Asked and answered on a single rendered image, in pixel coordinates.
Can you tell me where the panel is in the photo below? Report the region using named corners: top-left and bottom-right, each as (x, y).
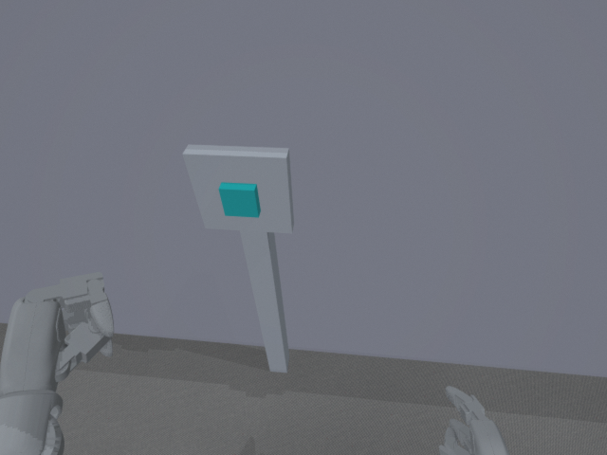
top-left (183, 144), bottom-right (294, 373)

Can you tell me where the button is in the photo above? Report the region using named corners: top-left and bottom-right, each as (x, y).
top-left (219, 182), bottom-right (261, 217)

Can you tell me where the robot left forearm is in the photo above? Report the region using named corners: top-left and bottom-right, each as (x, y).
top-left (0, 390), bottom-right (64, 455)

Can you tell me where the robot right hand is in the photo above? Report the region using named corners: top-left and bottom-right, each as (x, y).
top-left (439, 386), bottom-right (510, 455)

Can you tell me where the robot left hand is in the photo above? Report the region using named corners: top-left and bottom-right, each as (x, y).
top-left (0, 272), bottom-right (114, 397)

